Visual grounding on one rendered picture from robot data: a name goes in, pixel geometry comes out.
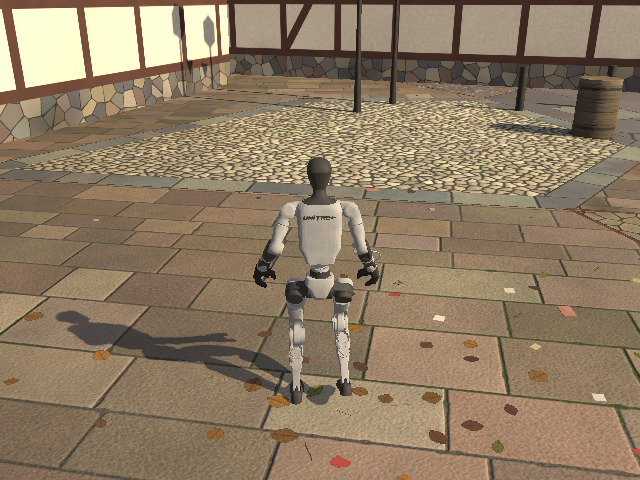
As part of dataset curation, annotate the robot left thigh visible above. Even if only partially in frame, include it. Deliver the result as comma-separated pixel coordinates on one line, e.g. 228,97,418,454
285,278,306,345

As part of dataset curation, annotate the left robot upper arm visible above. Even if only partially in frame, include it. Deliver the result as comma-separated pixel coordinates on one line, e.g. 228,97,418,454
267,201,299,256

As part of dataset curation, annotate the right robot hand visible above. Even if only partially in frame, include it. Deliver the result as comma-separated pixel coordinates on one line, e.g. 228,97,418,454
357,264,380,286

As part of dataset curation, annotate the right robot forearm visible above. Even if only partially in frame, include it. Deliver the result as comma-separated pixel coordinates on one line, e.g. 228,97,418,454
358,239,377,272

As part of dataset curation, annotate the right robot upper arm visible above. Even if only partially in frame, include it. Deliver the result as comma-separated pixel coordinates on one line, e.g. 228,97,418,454
340,201,368,255

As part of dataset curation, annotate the robot left foot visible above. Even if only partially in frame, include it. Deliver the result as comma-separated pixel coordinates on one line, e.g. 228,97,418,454
290,379,304,405

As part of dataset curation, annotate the left robot hand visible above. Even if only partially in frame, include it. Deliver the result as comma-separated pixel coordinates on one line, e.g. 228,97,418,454
253,261,276,288

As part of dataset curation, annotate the left robot forearm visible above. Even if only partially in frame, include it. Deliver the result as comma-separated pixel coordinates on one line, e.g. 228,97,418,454
257,239,277,272

